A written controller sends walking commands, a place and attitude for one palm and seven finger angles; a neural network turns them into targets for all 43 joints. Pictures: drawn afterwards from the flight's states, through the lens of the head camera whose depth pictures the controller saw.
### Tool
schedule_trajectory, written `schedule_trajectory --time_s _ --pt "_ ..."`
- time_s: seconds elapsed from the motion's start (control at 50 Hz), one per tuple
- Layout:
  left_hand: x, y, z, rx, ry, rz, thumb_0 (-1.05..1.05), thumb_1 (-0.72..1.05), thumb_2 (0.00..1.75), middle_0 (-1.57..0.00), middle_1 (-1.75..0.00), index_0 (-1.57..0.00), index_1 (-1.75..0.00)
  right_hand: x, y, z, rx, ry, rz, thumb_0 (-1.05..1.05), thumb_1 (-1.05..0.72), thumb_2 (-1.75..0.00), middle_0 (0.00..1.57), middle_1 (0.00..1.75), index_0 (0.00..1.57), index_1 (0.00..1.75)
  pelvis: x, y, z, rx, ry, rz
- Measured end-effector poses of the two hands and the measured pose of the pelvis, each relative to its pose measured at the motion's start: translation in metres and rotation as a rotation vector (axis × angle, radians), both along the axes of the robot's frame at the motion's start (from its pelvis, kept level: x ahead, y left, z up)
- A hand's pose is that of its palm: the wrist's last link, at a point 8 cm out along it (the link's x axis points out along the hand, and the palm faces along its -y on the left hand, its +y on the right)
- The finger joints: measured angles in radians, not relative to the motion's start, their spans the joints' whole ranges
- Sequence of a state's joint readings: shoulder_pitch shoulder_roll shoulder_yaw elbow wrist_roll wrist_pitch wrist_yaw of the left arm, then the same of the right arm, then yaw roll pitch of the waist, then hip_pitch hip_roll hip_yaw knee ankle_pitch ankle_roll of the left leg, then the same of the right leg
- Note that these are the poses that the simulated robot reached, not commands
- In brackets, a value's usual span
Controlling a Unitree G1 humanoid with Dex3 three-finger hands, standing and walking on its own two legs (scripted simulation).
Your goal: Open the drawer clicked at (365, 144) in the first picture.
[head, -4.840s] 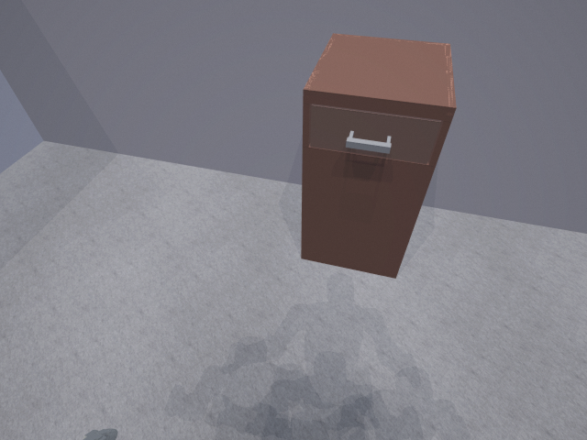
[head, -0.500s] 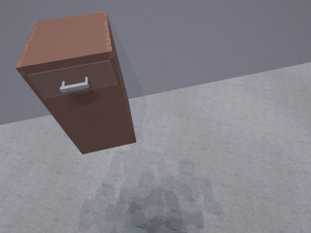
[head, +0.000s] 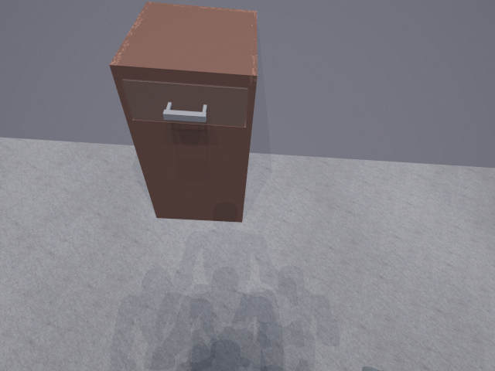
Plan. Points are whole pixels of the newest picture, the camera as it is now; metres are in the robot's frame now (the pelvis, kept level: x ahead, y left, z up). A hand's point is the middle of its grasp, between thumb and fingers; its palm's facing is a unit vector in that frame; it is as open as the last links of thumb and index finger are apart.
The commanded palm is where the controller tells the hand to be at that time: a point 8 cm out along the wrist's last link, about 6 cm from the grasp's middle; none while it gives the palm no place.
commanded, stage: take the last steps up to it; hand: left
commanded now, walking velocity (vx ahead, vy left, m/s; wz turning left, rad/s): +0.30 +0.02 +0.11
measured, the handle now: (186, 111) +0.79 +0.26 -0.10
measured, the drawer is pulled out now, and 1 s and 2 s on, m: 0.00 0.00 0.00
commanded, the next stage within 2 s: come to a stop and stand still in 0.70 s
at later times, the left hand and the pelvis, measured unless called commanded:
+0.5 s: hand out of the picture +0.13 +0.16 -0.16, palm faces +0.11 -0.97 -0.21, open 7.2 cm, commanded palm none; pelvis +0.13 -0.02 +0.01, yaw +4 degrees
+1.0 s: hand (155, 275) +0.31 +0.22 -0.17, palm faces +0.10 -0.97 -0.22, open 7.3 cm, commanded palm none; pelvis +0.29 +0.04 +0.00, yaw +3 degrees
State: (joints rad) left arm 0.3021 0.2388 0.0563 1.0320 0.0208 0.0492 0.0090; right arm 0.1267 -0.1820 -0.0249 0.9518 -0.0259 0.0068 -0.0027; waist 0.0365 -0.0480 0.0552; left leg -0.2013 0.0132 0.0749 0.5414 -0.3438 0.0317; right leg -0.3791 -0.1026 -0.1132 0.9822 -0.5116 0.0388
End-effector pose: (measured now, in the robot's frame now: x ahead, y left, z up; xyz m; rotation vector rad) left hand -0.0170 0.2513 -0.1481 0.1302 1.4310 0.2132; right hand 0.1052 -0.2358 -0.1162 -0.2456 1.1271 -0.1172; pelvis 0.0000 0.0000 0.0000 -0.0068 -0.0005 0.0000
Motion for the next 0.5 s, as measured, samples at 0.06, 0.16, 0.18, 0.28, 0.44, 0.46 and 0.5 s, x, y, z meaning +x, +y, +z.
schedule_trajectory --time_s 0.06,0.16,0.18,0.28,0.44,0.46,0.5 --pt "0.016 0.004 0.007 -0.009 -0.038 -0.006 0.01 0.91 0.9 -0.2 -0.3 -0.2 -0.29 -0.013 0.008 0.002 0.01 0.032 -0.01 0.01 -0.9 -0.9 0.2 0.3 0.2 0.3 0.008 0.003 0.007 -0.011 -0.002 0.017" --pt "0.058 -0.002 0.015 -0.015 -0.112 -0.027 0.01 0.91 0.9 -0.2 -0.3 -0.2 -0.29 -0.043 0.003 -0.005 0.011 0.131 -0.062 0.0 -0.92 -0.9 0.2 0.3 0.21 0.3 0.027 0.003 0.01 -0.006 -0.002 0.03" --pt "0.068 -0.004 0.016 -0.015 -0.125 -0.034 0.01 0.91 0.9 -0.2 -0.3 -0.2 -0.29 -0.049 0.001 -0.007 0.015 0.157 -0.073 0.0 -0.92 -0.9 0.2 0.3 0.21 0.3 0.031 0.002 0.01 -0.003 -0.003 0.032" --pt "0.124 -0.024 0.017 -0.008 -0.186 -0.074 0.01 0.91 0.9 -0.2 -0.3 -0.2 -0.29 -0.078 -0.01 -0.025 0.046 0.298 -0.128 0.0 -0.92 -0.9 0.2 0.3 0.2 0.3 0.059 -0.011 0.002 0.015 -0.004 0.032" --pt "0.149 -0.045 0.02 0.017 -0.213 0.0 0.0 0.93 0.9 -0.2 -0.3 -0.2 -0.3 -0.039 -0.021 -0.031 0.078 0.37 -0.109 0.01 -0.91 -0.9 0.2 0.3 0.2 0.3 0.108 -0.024 0.001 0.005 -0.016 0.061" --pt "0.145 -0.045 0.021 0.017 -0.187 0.007 0.0 0.94 0.9 -0.2 -0.3 -0.2 -0.3 -0.023 -0.02 -0.029 0.079 0.346 -0.105 0.01 -0.91 -0.9 0.2 0.3 0.2 0.3 0.115 -0.024 0.004 0.006 -0.014 0.063" --pt "0.138 -0.045 0.021 0.008 -0.131 0.015 0.0 0.94 0.9 -0.2 -0.3 -0.2 -0.3 0.01 -0.018 -0.025 0.081 0.29 -0.095 0.01 -0.91 -0.9 0.2 0.3 0.2 0.3 0.128 -0.021 0.007 0.007 -0.009 0.067"
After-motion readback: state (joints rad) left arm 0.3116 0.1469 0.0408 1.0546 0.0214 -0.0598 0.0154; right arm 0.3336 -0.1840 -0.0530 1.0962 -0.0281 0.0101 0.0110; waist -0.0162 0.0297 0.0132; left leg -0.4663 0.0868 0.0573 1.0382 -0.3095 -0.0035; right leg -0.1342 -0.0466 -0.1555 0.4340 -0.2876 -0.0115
